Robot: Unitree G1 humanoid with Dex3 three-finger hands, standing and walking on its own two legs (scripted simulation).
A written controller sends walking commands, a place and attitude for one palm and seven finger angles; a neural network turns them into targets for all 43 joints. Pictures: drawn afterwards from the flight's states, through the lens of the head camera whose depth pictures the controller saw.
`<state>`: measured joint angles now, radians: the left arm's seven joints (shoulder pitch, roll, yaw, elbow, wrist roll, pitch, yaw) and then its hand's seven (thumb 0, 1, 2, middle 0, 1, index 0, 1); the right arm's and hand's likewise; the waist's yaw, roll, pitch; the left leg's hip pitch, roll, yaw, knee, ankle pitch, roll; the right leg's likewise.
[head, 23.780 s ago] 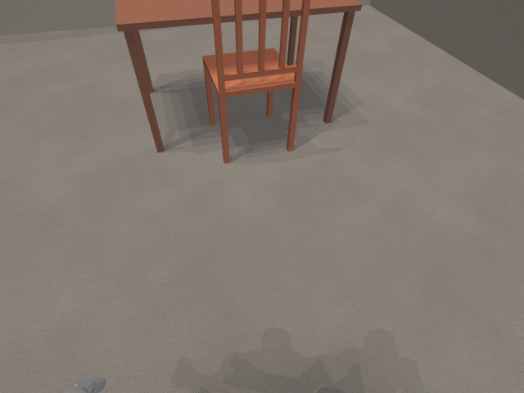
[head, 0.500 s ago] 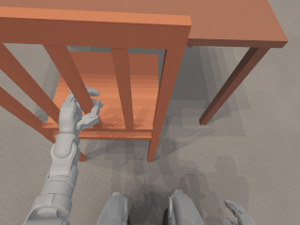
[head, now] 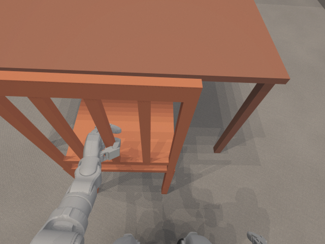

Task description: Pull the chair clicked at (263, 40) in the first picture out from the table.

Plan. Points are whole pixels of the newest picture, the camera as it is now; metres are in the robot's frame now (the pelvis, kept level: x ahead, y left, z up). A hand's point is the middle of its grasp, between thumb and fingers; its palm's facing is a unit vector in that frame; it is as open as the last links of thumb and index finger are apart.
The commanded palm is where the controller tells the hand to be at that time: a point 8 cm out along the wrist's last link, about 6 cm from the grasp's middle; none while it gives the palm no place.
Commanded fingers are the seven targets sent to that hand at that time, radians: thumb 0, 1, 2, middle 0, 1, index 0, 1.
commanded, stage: step backward, pulling the chair out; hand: left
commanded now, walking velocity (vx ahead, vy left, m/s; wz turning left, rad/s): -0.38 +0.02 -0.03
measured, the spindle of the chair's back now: (107, 136) +0.39 +0.15 -0.03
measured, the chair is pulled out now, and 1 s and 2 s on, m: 0.05 0.21 0.37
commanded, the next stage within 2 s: none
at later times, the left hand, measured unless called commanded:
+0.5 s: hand (119, 184) +0.27 +0.11 -0.06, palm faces -0.02 -0.99 -0.15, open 5.6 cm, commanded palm +0.27 +0.16 -0.05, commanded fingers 0.00 0.90 0.90 -0.50 -1.45 -0.50 -1.45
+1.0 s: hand (111, 207) +0.21 +0.12 -0.06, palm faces -0.03 -0.98 -0.18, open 5.7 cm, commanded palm +0.20 +0.17 -0.05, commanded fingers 0.00 0.90 0.90 -0.50 -1.45 -0.50 -1.45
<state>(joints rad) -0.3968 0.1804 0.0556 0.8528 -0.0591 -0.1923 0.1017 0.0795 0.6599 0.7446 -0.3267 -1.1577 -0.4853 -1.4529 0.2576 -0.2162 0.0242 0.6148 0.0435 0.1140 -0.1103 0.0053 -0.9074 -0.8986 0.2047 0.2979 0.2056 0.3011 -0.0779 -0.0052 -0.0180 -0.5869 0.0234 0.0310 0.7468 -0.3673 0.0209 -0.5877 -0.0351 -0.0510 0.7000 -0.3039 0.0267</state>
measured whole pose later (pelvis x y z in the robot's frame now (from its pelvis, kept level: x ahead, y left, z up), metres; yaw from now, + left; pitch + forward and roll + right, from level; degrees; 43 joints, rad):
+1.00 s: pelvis -0.14 +0.00 +0.00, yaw -3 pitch -1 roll -2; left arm -0.45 0.18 0.00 1.02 -0.05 -0.22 0.09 0.06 0.59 0.79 -0.35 -1.21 -0.50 -1.45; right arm 0.20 -0.20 0.03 0.74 0.02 -0.04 -0.12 0.01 -0.91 -0.90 0.20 0.30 0.21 0.30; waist -0.02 0.04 0.16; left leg -0.51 0.07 0.06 0.69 -0.16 0.03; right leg -0.46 -0.01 -0.05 0.66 -0.25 0.00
